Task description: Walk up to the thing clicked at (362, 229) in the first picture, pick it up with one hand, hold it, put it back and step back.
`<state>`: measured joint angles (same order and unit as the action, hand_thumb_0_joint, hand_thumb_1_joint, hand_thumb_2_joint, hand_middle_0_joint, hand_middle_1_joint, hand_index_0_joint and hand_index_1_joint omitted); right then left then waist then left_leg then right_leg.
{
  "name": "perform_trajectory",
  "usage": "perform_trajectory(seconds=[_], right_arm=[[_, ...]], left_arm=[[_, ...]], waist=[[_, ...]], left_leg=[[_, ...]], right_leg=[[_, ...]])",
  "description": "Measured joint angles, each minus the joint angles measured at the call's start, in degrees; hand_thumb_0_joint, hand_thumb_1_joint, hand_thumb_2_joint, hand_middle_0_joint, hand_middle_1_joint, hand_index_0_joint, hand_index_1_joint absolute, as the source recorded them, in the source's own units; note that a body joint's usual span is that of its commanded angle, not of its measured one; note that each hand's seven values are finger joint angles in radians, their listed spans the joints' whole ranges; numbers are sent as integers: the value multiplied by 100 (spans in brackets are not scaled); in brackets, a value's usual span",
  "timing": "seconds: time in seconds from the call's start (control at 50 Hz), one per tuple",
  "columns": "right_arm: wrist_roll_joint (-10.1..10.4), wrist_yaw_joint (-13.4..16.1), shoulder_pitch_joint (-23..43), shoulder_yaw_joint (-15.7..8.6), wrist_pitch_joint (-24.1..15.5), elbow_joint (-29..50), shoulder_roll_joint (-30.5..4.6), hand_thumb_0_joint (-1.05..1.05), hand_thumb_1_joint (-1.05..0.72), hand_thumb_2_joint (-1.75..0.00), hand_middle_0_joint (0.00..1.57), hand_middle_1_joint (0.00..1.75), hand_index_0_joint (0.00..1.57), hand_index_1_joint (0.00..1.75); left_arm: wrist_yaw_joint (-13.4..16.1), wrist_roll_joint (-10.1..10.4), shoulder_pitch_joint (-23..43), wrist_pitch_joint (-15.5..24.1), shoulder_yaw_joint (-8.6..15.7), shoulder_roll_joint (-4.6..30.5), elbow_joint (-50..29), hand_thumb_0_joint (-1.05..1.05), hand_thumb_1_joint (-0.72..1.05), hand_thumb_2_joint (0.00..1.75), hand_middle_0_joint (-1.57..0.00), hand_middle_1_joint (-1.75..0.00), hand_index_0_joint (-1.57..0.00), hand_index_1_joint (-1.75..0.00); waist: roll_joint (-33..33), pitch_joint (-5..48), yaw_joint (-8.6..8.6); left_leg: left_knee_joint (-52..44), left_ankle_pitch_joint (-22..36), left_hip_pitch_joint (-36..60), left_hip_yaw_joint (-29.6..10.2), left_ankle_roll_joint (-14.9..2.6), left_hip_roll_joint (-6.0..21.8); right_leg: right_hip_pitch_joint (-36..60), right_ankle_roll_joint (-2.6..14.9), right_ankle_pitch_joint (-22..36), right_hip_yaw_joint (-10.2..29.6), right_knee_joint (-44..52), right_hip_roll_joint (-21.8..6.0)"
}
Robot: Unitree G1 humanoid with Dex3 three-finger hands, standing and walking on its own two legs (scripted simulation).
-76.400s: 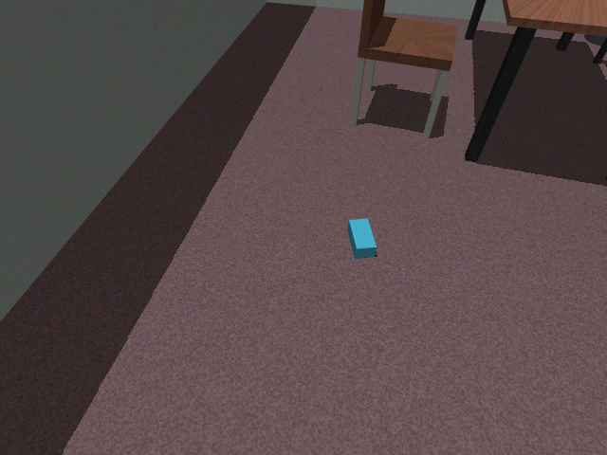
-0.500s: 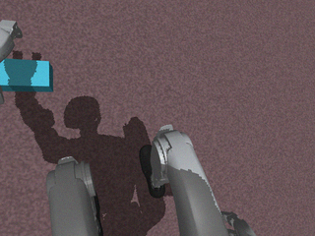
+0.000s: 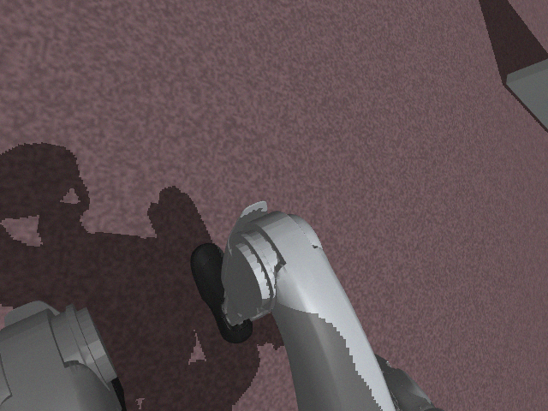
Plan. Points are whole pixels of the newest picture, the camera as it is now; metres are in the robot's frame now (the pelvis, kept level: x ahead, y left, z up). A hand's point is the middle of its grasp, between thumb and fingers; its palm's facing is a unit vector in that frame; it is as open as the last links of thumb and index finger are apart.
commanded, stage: go down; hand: left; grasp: from above
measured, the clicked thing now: out of the picture +0.58 +0.27 -0.30
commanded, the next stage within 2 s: withdraw in 0.14 s
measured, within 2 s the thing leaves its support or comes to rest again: neither
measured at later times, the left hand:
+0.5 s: hand out of the picture +0.57 +0.25 -0.16, palm faces -0.34 -0.05 -0.94, open 12.4 cm
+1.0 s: hand out of the picture +0.58 +0.26 -0.01, palm faces -0.52 -0.06 -0.85, open 12.8 cm
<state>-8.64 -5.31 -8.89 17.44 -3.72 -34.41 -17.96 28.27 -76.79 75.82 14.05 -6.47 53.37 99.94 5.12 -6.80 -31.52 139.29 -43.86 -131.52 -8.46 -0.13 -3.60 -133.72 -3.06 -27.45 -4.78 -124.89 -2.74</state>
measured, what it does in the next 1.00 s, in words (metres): rises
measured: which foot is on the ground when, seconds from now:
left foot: down 0.00-1.00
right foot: down 0.00-1.00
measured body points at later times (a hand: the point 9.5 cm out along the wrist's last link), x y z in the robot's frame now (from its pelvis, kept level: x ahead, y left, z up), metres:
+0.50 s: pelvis -0.01 +0.01 +0.01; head +0.28 +0.10 +0.34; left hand +0.58 +0.25 -0.11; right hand -0.01 -0.24 -0.05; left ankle +0.05 +0.11 -0.30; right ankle +0.15 -0.13 -0.30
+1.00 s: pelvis -0.02 +0.01 +0.06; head +0.25 +0.07 +0.42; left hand +0.61 +0.26 +0.04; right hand -0.03 -0.27 -0.01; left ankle +0.05 +0.11 -0.30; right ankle +0.15 -0.13 -0.30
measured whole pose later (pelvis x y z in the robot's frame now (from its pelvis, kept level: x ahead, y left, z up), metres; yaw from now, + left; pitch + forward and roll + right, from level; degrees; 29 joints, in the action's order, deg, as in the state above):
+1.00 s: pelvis -0.02 +0.01 +0.06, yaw +2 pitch +37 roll -10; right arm -4.6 0.1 -12.9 12.9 8.1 -31.4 -20.7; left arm -6.9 -68.8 87.5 2.4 -9.1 52.5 83.5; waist -2.9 -2.1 -25.3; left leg 125.6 -38.6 -123.8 -5.3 -2.4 -2.8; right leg -124.8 -2.1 -24.6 -2.8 -112.3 -2.5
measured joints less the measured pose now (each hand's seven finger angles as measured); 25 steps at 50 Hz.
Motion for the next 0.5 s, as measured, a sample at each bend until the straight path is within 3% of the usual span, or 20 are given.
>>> perform_trajectory(seconds=[0.12,0.22,0.36,0.5], right_arm=[[-104,-69,-13,149,-186,83,-161,-1,-90,-89,20,30,21,30],[-129,-133,-12,171,-265,107,-227,-1,-90,-89,20,30,21,30],[-39,-241,-110,60,-230,164,-196,-1,-91,-89,20,30,21,30],[128,-408,-511,-195,60,274,-68,0,-92,-89,20,30,21,30]], left_arm=[[282,7,9,-148,122,157,-22,0,-25,64,-24,-60,-27,-58],[269,75,192,-360,170,269,-107,0,-18,67,-25,-60,-27,-58],[-244,251,292,-612,259,321,-416,0,-15,69,-26,-62,-29,-60],[-879,496,-368,-815,396,-121,-1591,0,-19,72,-31,-71,-34,-69]], waist=[[80,-162,-60],[16,-230,-31],[-176,-162,102],[-405,333,514]], left_leg=[[121,-39,22,-101,12,11],[161,-10,-10,-141,-16,19],[138,47,-50,-126,-93,42],[-98,123,-9,-28,-96,15]], right_leg=[[45,-11,14,-87,-46,19],[54,-33,57,-128,-26,35],[75,-78,109,-127,55,62],[127,-4,93,-56,209,17]])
